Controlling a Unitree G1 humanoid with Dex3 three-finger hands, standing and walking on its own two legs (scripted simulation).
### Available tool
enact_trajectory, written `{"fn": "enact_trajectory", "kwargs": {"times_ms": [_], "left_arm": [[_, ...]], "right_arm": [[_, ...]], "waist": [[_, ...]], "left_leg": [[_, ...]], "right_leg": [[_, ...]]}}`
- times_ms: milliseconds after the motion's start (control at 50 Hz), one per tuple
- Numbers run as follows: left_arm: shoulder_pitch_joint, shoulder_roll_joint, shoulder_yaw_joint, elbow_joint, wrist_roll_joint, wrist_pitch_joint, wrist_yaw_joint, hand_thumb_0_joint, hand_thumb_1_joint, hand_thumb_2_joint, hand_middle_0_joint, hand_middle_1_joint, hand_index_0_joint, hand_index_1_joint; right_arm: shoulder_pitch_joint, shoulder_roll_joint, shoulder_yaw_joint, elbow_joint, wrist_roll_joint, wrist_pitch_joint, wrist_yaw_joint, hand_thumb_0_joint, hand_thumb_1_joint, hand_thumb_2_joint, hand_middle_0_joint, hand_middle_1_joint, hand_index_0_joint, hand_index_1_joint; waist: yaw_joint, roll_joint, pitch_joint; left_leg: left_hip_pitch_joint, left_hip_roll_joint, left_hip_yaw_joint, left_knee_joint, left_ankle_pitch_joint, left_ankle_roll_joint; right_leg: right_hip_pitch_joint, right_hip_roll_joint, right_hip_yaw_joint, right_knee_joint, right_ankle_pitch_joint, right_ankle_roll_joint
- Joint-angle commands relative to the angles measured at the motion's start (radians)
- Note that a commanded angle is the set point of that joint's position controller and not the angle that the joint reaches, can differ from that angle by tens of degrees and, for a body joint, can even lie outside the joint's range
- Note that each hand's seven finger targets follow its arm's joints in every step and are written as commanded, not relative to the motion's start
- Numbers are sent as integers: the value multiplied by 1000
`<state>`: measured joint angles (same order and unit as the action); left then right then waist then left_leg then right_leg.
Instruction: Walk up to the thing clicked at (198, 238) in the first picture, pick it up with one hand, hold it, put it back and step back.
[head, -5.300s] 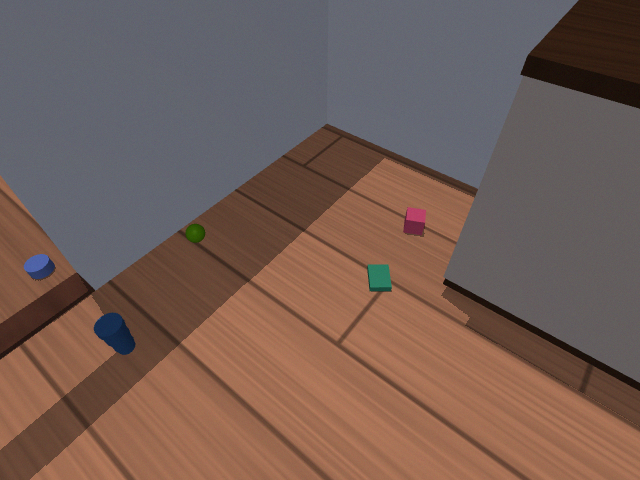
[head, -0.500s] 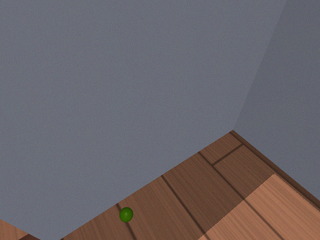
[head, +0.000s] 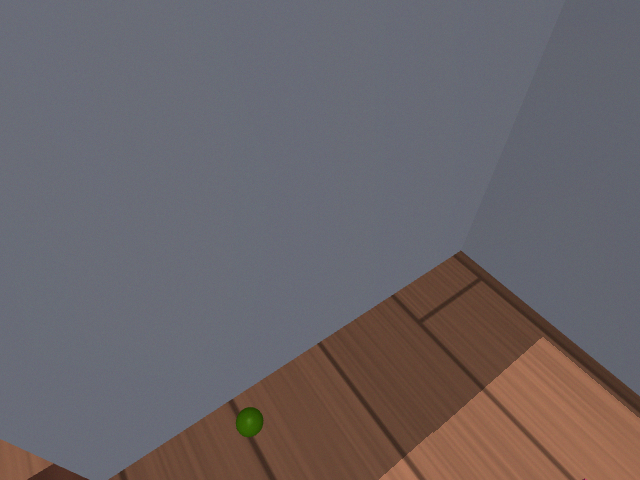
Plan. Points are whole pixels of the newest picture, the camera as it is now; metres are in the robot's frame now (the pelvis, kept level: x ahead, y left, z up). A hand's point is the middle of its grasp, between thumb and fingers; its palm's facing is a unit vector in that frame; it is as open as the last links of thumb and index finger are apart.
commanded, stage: stand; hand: left
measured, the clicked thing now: (249, 421) +0.41 +0.23 -0.74
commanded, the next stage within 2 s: none
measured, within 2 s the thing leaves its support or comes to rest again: neither
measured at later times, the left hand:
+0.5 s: hand out of the picture +0.05 +0.25 -0.16, palm faces -0.02 -0.94 -0.34, open 7.3 cm
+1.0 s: hand out of the picture +0.06 +0.24 -0.16, palm faces -0.02 -0.94 -0.34, open 7.3 cm
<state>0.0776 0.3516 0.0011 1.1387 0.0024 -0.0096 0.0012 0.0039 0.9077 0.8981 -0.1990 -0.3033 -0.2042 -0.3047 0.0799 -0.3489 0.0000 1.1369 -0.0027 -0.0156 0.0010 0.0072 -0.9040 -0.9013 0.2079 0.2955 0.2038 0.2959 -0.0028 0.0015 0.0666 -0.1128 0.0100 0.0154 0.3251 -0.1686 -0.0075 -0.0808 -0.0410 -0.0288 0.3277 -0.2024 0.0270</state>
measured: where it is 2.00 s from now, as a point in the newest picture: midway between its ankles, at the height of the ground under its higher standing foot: outside the picture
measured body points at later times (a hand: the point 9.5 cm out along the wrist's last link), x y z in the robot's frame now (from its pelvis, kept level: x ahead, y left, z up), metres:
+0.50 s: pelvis -0.01 -0.01 +0.00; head -0.01 -0.01 +0.45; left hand +0.05 +0.29 -0.13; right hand +0.06 -0.31 -0.13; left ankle +0.01 +0.12 -0.75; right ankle -0.01 -0.13 -0.75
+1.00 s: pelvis -0.01 -0.01 +0.00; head +0.01 -0.01 +0.45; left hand +0.06 +0.29 -0.13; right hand +0.06 -0.31 -0.14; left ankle +0.01 +0.12 -0.75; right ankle -0.01 -0.13 -0.75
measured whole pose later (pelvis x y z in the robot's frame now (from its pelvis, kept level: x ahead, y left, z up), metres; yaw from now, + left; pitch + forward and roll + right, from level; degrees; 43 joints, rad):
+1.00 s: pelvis -0.01 -0.01 +0.00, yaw +0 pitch -2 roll +0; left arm 0.11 0.35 0.00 1.14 0.01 -0.01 -0.01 0.00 0.91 0.90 -0.20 -0.30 -0.20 -0.30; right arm 0.12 -0.35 0.01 1.14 -0.01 -0.01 0.01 0.01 -0.90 -0.90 0.21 0.30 0.20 0.30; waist 0.00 0.00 0.05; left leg -0.13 0.02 0.00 0.32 -0.15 -0.02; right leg -0.10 -0.03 -0.04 0.32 -0.19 0.01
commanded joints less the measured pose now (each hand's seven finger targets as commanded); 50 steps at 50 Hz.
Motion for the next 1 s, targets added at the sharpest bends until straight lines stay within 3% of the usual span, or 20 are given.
{"fn": "enact_trajectory", "kwargs": {"times_ms": [0,120,220,360,560,760,840,900,980], "left_arm": [[-32,210,41,-56,2,-21,9,0,900,900,-200,-300,-200,-300],[-31,211,40,-47,5,-18,6,0,900,900,-200,-300,-200,-300],[-31,215,42,-52,6,-20,5,0,900,900,-200,-300,-200,-300],[-25,212,42,-52,5,-17,3,0,900,900,-200,-300,-200,-300],[-1,212,39,-58,5,-21,4,0,900,900,-200,-300,-200,-300],[-1,218,42,-57,6,-16,2,0,900,900,-200,-300,-200,-300],[1,217,43,-60,6,-17,1,0,900,900,-200,-300,-200,-300],[1,214,41,-65,6,-22,3,0,900,900,-200,-300,-200,-300],[3,214,40,-62,5,-20,3,0,900,900,-200,-300,-200,-300]], "right_arm": [[-43,-212,-38,-52,1,-16,-12,0,-900,-900,200,300,200,300],[-52,-209,-32,-45,-3,-12,-7,0,-900,-900,200,300,200,300],[-47,-210,-36,-43,-5,-16,-5,0,-900,-900,200,300,200,300],[-43,-212,-37,-41,-6,-16,-5,0,-900,-900,200,300,200,300],[-30,-216,-37,-44,-6,-15,-4,0,-900,-900,200,300,200,300],[0,-216,-33,-42,-7,-10,-4,0,-900,-900,200,300,200,300],[-7,-212,-32,-49,-7,-14,-4,0,-900,-900,200,300,200,300],[-8,-216,-32,-52,-7,-17,-6,0,-900,-900,200,300,200,300],[-5,-213,-30,-50,-4,-16,-8,0,-900,-900,200,300,200,300]], "waist": [[-4,-5,-134],[-5,4,-69],[-4,-2,-103],[-2,5,-72],[0,8,-87],[-5,7,-52],[2,1,-79],[3,4,-101],[1,6,-111]], "left_leg": [[55,127,-93,-30,268,18],[10,113,-95,-68,65,13],[22,122,-100,-58,124,18],[5,119,-105,-67,69,14],[13,121,-103,-50,104,16],[-33,111,-105,-66,-7,19],[-24,120,-111,-64,45,21],[3,127,-108,-42,142,23],[21,127,-103,-41,169,19]], "right_leg": [[25,-102,72,-45,226,-37],[-36,-95,80,-86,63,-32],[-10,-104,87,-78,113,-39],[-41,-99,90,-84,45,-42],[-40,-98,89,-82,80,-44],[-52,-96,98,-93,-20,-45],[-34,-97,89,-76,29,-45],[-20,-103,90,-68,115,-44],[-13,-102,84,-58,151,-45]]}}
